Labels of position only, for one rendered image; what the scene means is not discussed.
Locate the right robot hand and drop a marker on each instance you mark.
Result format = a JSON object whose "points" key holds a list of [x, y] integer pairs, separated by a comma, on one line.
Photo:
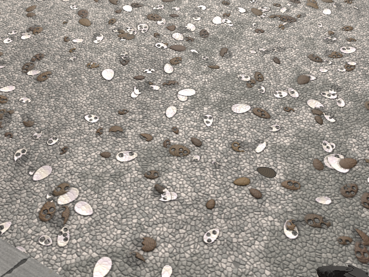
{"points": [[341, 271]]}

